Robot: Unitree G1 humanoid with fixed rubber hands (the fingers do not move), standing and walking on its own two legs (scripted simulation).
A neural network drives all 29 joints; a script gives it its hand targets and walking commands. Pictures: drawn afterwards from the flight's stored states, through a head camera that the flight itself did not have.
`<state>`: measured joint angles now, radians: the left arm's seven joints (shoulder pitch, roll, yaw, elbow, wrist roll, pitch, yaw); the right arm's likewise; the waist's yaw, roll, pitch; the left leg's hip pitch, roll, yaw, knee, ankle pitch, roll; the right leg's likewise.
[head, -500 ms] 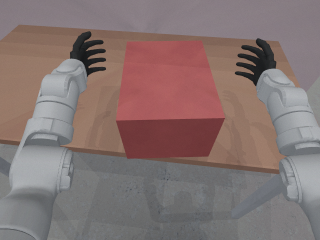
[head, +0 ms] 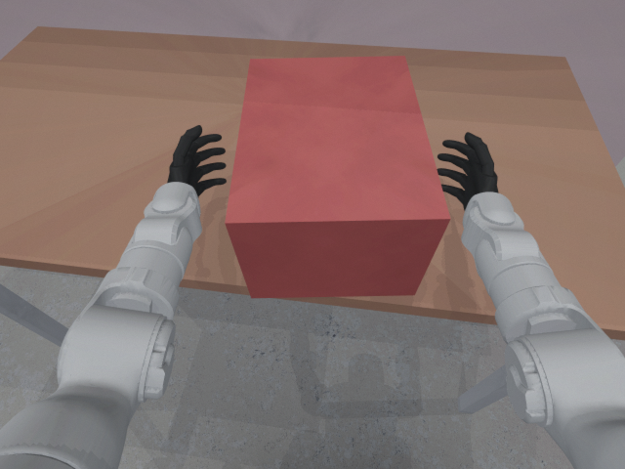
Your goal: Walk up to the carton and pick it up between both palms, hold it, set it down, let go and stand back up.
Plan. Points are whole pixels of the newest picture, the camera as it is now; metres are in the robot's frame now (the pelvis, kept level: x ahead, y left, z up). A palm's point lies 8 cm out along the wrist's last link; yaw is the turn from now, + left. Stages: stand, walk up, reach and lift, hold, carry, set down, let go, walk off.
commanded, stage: reach and lift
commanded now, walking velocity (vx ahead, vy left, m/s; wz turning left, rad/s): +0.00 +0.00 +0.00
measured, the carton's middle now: (330, 173) +0.49 +0.03 +0.07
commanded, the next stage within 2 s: none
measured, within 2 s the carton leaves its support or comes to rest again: neither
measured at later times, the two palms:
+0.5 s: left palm (204, 181) +0.44 +0.20 +0.10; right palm (475, 186) +0.44 -0.15 +0.10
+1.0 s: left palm (207, 181) +0.44 +0.19 +0.10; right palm (453, 200) +0.43 -0.13 +0.09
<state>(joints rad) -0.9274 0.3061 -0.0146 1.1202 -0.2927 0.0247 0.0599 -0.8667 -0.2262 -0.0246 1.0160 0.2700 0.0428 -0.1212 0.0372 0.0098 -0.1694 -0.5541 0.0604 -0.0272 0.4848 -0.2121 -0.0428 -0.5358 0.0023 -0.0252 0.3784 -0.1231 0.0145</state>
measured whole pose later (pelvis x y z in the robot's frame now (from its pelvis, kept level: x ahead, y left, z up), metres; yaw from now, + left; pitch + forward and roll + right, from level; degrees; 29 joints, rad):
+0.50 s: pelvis -0.01 +0.00 -0.01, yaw +0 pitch +19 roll -1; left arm -1.12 0.26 -0.09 1.47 -0.35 -0.17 0.07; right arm -1.03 -0.21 0.03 1.24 0.33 -0.03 -0.11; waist 0.00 -0.02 -0.23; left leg -0.67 0.05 -0.02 0.57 -0.23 -0.04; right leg -0.67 -0.01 -0.02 0.51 -0.16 0.02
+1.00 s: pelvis +0.00 +0.01 +0.01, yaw +2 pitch +12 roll -1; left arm -0.99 0.18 0.30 1.37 0.05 -0.25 0.06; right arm -0.84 0.03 -0.43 1.00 -0.20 -0.10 -0.08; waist -0.03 0.02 -0.14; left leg -0.45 0.03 -0.03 0.43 -0.19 -0.02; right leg -0.43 -0.03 -0.04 0.33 -0.12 0.03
